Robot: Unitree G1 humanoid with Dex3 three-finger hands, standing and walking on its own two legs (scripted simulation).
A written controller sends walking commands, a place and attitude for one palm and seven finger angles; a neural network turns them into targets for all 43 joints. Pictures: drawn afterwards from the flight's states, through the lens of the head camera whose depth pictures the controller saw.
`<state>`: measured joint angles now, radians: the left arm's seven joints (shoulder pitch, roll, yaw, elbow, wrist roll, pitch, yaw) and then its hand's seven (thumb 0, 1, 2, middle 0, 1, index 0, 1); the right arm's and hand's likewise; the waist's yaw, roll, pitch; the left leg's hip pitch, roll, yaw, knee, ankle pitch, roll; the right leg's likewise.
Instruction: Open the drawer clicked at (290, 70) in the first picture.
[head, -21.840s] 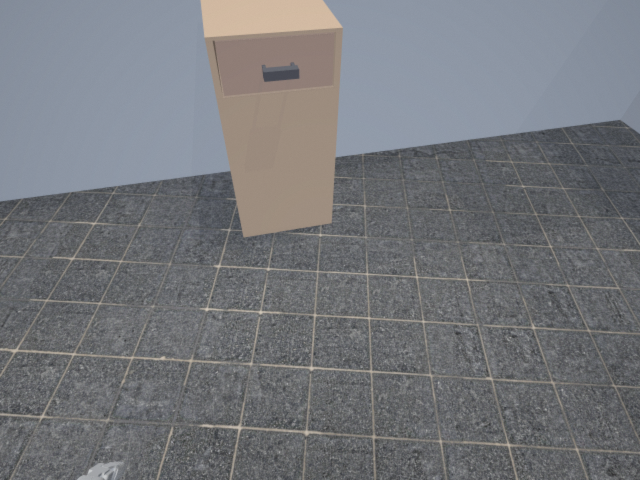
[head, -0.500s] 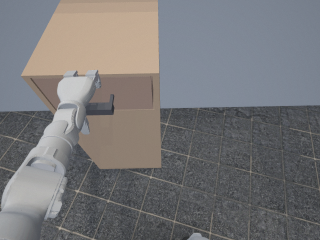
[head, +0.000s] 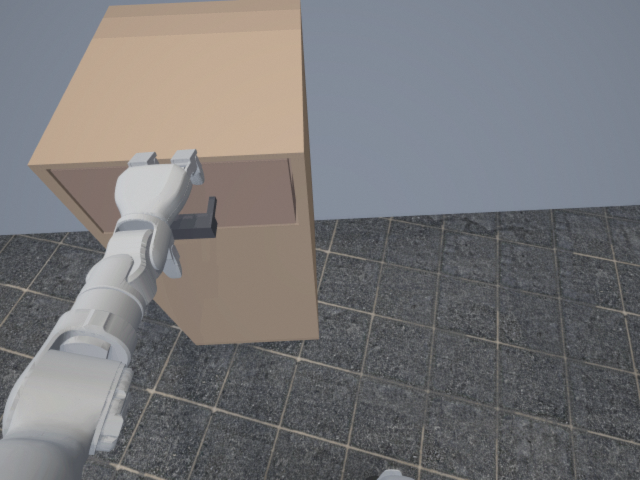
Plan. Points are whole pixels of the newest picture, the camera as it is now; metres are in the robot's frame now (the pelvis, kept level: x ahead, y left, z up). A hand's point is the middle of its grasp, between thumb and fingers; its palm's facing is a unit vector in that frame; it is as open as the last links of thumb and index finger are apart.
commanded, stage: lower the fingers behind the handle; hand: left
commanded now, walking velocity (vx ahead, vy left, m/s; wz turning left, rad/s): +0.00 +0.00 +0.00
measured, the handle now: (183, 215) +0.50 +0.22 -0.03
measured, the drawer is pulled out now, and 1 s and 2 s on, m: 0.00 0.00 0.00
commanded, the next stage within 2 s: lift the fingers back up to retry in 1.50 s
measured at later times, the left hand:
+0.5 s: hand (173, 216) +0.46 +0.21 +0.03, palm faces +0.00 +0.00 -1.00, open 13.7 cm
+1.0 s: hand (184, 232) +0.46 +0.21 -0.02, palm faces +0.04 +0.00 -1.00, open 13.5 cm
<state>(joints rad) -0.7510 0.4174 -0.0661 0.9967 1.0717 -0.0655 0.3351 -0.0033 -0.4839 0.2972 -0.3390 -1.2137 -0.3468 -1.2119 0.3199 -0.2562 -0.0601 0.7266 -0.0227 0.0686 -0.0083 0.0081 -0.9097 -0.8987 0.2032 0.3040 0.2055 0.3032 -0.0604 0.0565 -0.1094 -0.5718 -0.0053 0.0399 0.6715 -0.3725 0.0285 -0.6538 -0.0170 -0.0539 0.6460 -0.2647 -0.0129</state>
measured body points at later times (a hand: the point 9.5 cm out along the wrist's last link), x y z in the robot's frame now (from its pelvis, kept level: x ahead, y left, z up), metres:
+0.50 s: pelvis -0.02 +0.00 -0.01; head +0.07 -0.01 +0.43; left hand +0.45 +0.20 +0.08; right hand +0.02 -0.27 -0.14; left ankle -0.04 +0.10 -0.72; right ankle +0.02 -0.11 -0.72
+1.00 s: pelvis -0.04 +0.01 -0.04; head +0.08 +0.00 +0.40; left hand +0.45 +0.20 +0.04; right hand -0.05 -0.26 -0.17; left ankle -0.04 +0.10 -0.72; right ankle +0.02 -0.11 -0.72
